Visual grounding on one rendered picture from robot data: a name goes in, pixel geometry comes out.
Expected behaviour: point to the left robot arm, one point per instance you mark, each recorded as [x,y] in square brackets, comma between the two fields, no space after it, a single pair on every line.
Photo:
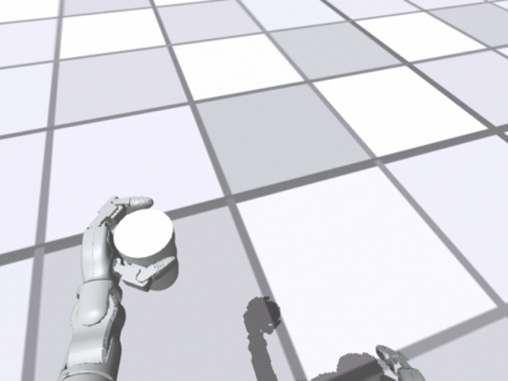
[96,321]

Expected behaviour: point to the left robot hand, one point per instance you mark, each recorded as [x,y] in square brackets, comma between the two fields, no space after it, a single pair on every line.
[100,258]

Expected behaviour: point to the right robot hand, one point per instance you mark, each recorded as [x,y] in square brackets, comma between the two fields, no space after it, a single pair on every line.
[399,365]

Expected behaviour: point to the cup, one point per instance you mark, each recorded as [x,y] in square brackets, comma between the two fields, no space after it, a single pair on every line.
[145,237]

